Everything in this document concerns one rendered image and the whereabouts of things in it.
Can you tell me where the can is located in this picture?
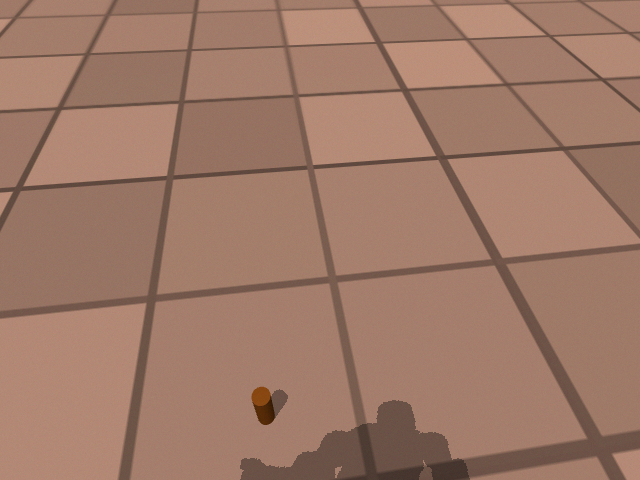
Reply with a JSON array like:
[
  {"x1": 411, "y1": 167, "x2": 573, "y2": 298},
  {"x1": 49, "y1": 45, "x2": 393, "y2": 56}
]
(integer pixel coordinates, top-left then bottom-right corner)
[{"x1": 251, "y1": 387, "x2": 275, "y2": 425}]

